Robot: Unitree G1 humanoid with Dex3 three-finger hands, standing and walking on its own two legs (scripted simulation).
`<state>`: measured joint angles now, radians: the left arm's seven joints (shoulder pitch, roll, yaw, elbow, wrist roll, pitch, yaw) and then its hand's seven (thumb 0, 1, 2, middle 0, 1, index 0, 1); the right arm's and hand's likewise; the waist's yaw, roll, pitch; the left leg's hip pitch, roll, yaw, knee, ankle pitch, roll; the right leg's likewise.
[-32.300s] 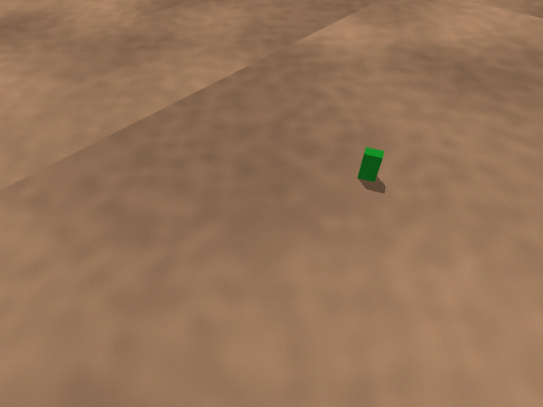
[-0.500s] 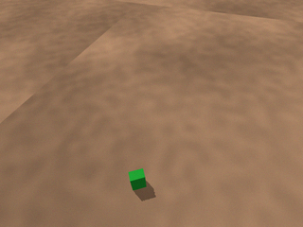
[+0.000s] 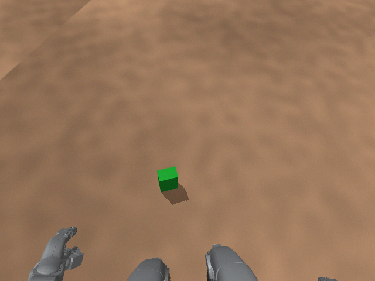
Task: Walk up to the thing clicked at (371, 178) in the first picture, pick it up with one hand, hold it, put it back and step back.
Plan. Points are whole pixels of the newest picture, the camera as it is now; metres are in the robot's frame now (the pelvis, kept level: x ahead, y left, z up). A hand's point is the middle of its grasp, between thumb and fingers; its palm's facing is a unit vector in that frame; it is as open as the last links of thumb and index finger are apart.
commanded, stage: step back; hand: left
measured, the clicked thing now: (167, 179) +0.55 +0.08 -0.67
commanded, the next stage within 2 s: none
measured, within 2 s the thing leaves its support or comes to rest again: neither
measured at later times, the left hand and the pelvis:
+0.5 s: hand out of the picture +0.01 +0.25 -0.13, palm faces -0.08 -0.91 -0.40, open 7.4 cm; pelvis -0.10 -0.01 +0.01, yaw -5 degrees
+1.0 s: hand out of the picture -0.14 +0.27 -0.15, palm faces -0.07 -0.92 -0.38, open 7.4 cm; pelvis -0.25 +0.00 +0.00, yaw -5 degrees
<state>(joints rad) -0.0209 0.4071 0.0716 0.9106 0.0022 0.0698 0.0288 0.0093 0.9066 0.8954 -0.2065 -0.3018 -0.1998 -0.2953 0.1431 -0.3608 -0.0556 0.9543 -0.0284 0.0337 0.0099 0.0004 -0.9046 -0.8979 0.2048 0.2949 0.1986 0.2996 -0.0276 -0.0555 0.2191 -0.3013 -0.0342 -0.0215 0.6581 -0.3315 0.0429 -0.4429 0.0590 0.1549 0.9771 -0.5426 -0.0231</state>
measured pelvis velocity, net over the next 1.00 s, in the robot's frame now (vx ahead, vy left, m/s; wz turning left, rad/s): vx -0.25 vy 0.00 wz -0.09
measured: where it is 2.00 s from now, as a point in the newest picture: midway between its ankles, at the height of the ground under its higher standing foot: outside the picture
